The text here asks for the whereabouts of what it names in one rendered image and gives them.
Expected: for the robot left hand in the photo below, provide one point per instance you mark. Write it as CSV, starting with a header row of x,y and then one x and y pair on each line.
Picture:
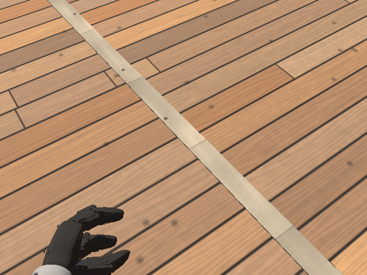
x,y
69,244

